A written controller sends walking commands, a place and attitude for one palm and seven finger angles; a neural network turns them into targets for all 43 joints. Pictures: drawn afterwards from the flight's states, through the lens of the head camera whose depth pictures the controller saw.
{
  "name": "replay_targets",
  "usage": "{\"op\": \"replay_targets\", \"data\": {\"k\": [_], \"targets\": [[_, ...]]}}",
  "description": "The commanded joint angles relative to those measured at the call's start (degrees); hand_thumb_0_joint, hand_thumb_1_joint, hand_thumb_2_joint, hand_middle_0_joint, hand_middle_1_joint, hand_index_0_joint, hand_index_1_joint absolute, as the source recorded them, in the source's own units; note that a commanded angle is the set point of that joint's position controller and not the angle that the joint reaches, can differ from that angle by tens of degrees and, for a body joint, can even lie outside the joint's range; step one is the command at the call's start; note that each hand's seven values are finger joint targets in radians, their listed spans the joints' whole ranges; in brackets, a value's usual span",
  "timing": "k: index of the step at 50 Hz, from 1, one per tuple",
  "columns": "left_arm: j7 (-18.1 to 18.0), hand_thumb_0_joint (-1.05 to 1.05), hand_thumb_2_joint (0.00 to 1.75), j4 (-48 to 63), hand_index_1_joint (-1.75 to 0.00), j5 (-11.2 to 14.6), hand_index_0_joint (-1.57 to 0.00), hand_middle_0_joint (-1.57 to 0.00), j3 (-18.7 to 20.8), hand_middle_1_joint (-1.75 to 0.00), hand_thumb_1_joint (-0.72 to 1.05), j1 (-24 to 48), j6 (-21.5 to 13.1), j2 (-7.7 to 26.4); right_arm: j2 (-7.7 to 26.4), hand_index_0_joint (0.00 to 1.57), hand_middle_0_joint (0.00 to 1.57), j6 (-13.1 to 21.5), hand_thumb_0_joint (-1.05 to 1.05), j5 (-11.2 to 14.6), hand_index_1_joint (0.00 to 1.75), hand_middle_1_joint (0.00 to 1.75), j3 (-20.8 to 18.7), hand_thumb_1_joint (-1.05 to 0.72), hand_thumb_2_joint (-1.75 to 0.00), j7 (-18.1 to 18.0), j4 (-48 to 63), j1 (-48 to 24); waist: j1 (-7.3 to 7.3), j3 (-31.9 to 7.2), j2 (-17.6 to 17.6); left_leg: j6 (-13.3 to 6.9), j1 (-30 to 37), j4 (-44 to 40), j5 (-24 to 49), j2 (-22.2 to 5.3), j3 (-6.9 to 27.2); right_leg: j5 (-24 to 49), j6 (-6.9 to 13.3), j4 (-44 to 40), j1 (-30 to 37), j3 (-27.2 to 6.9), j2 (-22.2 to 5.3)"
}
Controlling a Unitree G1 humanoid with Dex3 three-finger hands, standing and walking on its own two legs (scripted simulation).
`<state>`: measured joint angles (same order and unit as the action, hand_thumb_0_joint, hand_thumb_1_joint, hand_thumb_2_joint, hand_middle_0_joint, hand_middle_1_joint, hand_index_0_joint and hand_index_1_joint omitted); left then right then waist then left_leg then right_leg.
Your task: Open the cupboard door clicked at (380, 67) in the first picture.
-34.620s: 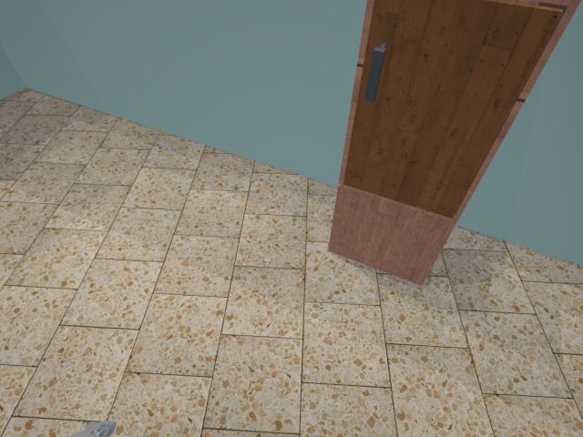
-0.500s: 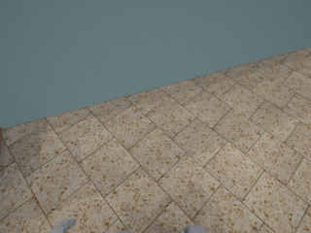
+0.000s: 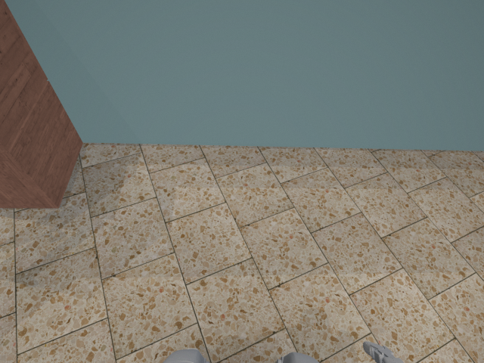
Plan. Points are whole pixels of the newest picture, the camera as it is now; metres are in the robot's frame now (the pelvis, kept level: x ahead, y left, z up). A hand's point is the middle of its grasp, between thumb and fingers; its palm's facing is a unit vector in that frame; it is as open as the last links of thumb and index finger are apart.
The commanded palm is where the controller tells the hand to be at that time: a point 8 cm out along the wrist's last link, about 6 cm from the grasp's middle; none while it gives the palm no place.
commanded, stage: turn to face it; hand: left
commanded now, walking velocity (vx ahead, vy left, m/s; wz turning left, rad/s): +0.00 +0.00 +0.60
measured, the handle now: out of the picture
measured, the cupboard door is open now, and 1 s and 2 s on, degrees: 46 46 46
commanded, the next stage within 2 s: take the last steps up to it in 1.26 s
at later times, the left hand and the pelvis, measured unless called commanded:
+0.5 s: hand out of the picture +0.04 +0.16 -0.14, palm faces +0.29 -0.92 -0.25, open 7.4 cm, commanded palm none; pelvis +0.01 -0.05 +0.01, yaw +19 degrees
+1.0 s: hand out of the picture -0.01 +0.20 -0.14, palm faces +0.57 -0.77 -0.29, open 7.4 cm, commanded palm none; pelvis +0.02 -0.05 +0.01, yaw +35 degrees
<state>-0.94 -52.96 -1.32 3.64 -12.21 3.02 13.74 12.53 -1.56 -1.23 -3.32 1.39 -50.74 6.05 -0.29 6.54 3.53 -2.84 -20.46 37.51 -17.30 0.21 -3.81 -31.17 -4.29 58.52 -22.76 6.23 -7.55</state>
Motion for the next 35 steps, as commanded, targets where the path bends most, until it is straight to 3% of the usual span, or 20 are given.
{"op": "replay_targets", "data": {"k": [1,3,6,10,13,14,15,16,17,18,19,21,25,28,29,30,31,32,33,35], "targets": [[0.35,0.00,0.90,6.17,-0.30,0.27,-0.20,-0.20,1.71,-0.30,0.90,4.11,-1.37,4.80,11.65,0.20,0.20,0.58,0.00,-0.22,0.30,0.30,-2.89,-0.90,-0.90,-2.23,2.54,4.23,2.21,-8.42,-12.83,-6.39,9.29,-18.33,18.70,-15.07,18.76,6.52,-0.41,9.27,-10.18,-6.86,0.58],[0.55,0.00,0.90,5.56,-0.30,0.24,-0.20,-0.20,1.78,-0.30,0.90,2.78,-1.22,4.29,11.40,0.20,0.20,0.82,0.00,-0.20,0.30,0.30,-2.77,-0.90,-0.90,-2.18,2.61,3.60,1.32,-8.46,-11.41,-5.80,9.06,-18.88,16.35,-13.42,17.63,7.99,-0.35,5.13,-8.45,-6.37,1.49],[0.54,0.00,0.90,5.91,-0.30,0.24,-0.20,-0.20,1.62,-0.30,0.90,3.56,-1.25,3.91,11.74,0.20,0.20,0.61,0.00,-0.34,0.30,0.30,-3.13,-0.90,-0.90,-1.95,2.34,4.43,1.75,-9.09,-10.10,-6.32,9.12,-19.31,12.33,-13.05,19.42,7.59,-0.32,-1.47,-6.32,-5.83,2.92],[0.36,0.00,0.90,7.13,-0.30,0.49,-0.20,-0.20,1.31,-0.30,0.90,4.13,-1.61,3.69,12.15,0.20,0.20,-0.01,0.00,-0.58,0.30,0.30,-3.68,-0.90,-0.90,-1.63,2.44,3.97,1.92,-9.15,-13.00,-6.06,6.42,-17.55,12.28,-11.83,22.40,6.44,0.29,-12.87,0.24,-4.71,5.56],[0.01,0.00,0.90,6.34,-0.30,0.77,-0.20,-0.20,1.66,-0.30,0.90,-0.09,-2.22,4.23,11.79,0.20,0.20,-0.48,0.00,-0.24,0.30,0.30,-3.99,-0.90,-0.90,-1.54,3.29,1.90,-0.37,-9.87,-12.93,-4.17,0.48,-14.09,12.07,-9.35,23.49,12.59,1.08,-25.75,11.30,-4.07,7.22],[-0.27,0.00,0.90,5.86,-0.30,0.60,-0.20,-0.20,2.12,-0.30,0.90,-2.97,-2.74,6.28,10.52,0.20,0.20,-0.52,0.00,0.20,0.30,0.30,-3.81,-0.90,-0.90,-1.32,3.81,0.70,-2.09,-10.70,-9.32,-1.88,-3.89,-10.53,8.28,-6.74,21.93,16.47,1.54,-34.24,18.25,-5.91,5.17],[-0.81,0.00,0.90,5.80,-0.30,-0.16,-0.20,-0.20,3.11,-0.30,0.90,-4.81,-3.36,10.38,6.91,0.20,0.20,-0.56,0.00,0.69,0.30,0.30,-3.45,-0.90,-0.90,-0.99,4.65,1.46,-2.90,-11.40,3.63,2.12,-13.81,0.16,-3.05,-0.21,15.16,11.41,5.47,-42.67,25.71,-18.27,-7.03],[-0.95,0.00,0.90,6.39,-0.30,-0.61,-0.20,-0.20,3.26,-0.30,0.90,-3.42,-3.30,13.54,5.67,0.20,0.20,-0.36,0.00,0.56,0.30,0.30,-3.09,-0.90,-0.90,-0.70,5.86,0.69,-3.14,-9.09,13.60,5.09,-16.78,15.87,-17.02,4.90,6.18,15.40,12.15,-45.75,20.70,-28.79,-20.25],[-1.12,0.00,0.90,7.00,-0.30,-0.09,-0.20,-0.20,2.56,-0.30,0.90,-1.23,-3.39,11.56,7.25,0.20,0.20,-0.73,0.00,-0.08,0.30,0.30,-3.40,-0.90,-0.90,-0.49,5.21,0.58,-1.65,-7.79,8.36,4.58,-15.03,25.95,-15.16,1.53,8.34,19.28,13.95,-44.20,14.84,-24.86,-19.34],[-1.24,0.00,0.90,7.16,-0.30,0.07,-0.20,-0.20,2.14,-0.30,0.90,1.16,-3.57,9.71,6.67,0.20,0.20,-1.19,0.00,-0.01,0.30,0.30,-3.45,-0.90,-0.90,-0.43,4.04,0.76,-0.05,-6.99,11.32,5.12,-16.12,31.19,-13.23,0.33,7.91,26.25,13.01,-41.88,14.41,-21.61,-15.63],[-1.39,0.00,0.90,7.83,-0.30,0.19,-0.20,-0.20,1.73,-0.30,0.90,3.72,-3.37,7.63,6.77,0.20,0.20,-1.54,0.00,0.15,0.30,0.30,-3.47,-0.90,-0.90,-0.20,3.19,2.34,1.24,-7.03,11.55,5.57,-15.27,33.02,-10.02,-1.23,7.12,31.87,12.25,-39.99,14.45,-14.81,-13.36],[-1.22,0.00,0.90,7.71,-0.30,0.06,-0.20,-0.20,1.20,-0.30,0.90,3.49,-3.68,6.68,5.09,0.20,0.20,-1.71,0.00,0.37,0.30,0.30,-2.55,-0.90,-0.90,0.25,2.58,1.48,1.35,-6.00,8.78,6.61,-13.09,28.63,-8.33,-1.62,3.95,41.38,10.72,-37.77,14.88,-7.11,-10.90],[-1.04,0.00,0.90,5.49,-0.30,-0.32,-0.20,-0.20,2.13,-0.30,0.90,-1.79,-3.73,9.34,3.04,0.20,0.20,-1.25,0.00,0.68,0.30,0.30,-1.46,-0.90,-0.90,0.71,3.18,-2.44,-1.65,-7.13,7.32,6.59,-8.15,11.82,-9.35,-0.81,-0.96,49.46,9.99,-34.05,20.05,-3.45,-11.90],[-0.71,0.00,0.90,4.57,-0.30,-0.29,-0.20,-0.20,2.70,-0.30,0.90,-3.28,-3.54,10.90,3.37,0.20,0.20,-0.74,0.00,0.78,0.30,0.30,-1.27,-0.90,-0.90,0.61,3.31,-1.99,-1.68,-8.00,8.60,5.60,-3.05,2.19,-6.50,0.61,-3.35,51.64,8.79,-30.29,19.97,-1.80,-12.40],[-0.59,0.00,0.90,4.27,-0.30,-0.19,-0.20,-0.20,2.80,-0.30,0.90,-2.58,-3.48,10.82,4.04,0.20,0.20,-0.58,0.00,0.71,0.30,0.30,-1.40,-0.90,-0.90,0.56,3.06,-0.14,-0.54,-8.53,8.32,5.17,0.45,-2.52,-3.09,0.41,-3.08,48.85,7.46,-27.82,18.62,-0.27,-12.32],[-0.37,0.00,0.90,4.77,-0.30,0.26,-0.20,-0.20,2.92,-0.30,0.90,-1.89,-3.31,10.76,5.54,0.20,0.20,-0.35,0.00,0.48,0.30,0.30,-1.80,-0.90,-0.90,0.45,2.42,2.62,1.29,-9.98,5.45,4.53,6.95,-8.43,3.03,0.58,-2.82,45.48,5.60,-23.30,14.81,1.57,-11.73],[-0.08,0.00,0.90,5.92,-0.30,0.72,-0.20,-0.20,2.70,-0.30,0.90,-1.39,-3.00,9.25,9.61,0.20,0.20,0.12,0.00,0.10,0.30,0.30,-2.82,-0.90,-0.90,0.24,1.86,6.40,3.59,-12.74,-3.58,1.43,17.24,-12.03,14.87,-5.83,5.29,34.90,2.47,-13.54,5.36,4.07,-8.88],[0.40,0.00,0.90,8.28,-0.30,1.06,-0.20,-0.20,1.43,-0.30,0.90,-0.10,-2.73,4.80,16.33,0.20,0.20,0.37,0.00,-0.34,0.30,0.30,-4.67,-0.90,-0.90,-0.25,1.44,11.18,6.06,-14.47,-21.65,-8.12,24.68,-14.11,36.62,-22.30,27.62,-3.86,-1.62,0.44,-10.34,4.67,-0.34],[-0.21,0.00,0.90,9.67,-0.30,0.28,-0.20,-0.20,1.10,-0.30,0.90,3.52,-1.98,5.55,17.63,0.20,0.20,-0.08,0.00,-0.18,0.30,0.30,-4.76,-0.90,-0.90,-0.58,0.02,14.38,7.54,-15.57,-16.52,-11.66,21.29,-15.52,29.11,-25.47,28.48,-8.82,-0.08,7.28,-10.66,-2.30,0.34],[-0.33,0.00,0.90,8.73,-0.30,0.51,-0.20,-0.20,1.36,-0.30,0.90,6.99,-1.84,4.90,14.77,0.20,0.20,0.36,0.00,-0.28,0.30,0.30,-4.22,-0.90,-0.90,-1.90,1.45,9.83,5.75,-11.92,-16.78,-9.70,14.12,-17.23,19.05,-20.10,26.41,-1.24,0.00,10.57,-13.03,-6.56,0.00]]}}
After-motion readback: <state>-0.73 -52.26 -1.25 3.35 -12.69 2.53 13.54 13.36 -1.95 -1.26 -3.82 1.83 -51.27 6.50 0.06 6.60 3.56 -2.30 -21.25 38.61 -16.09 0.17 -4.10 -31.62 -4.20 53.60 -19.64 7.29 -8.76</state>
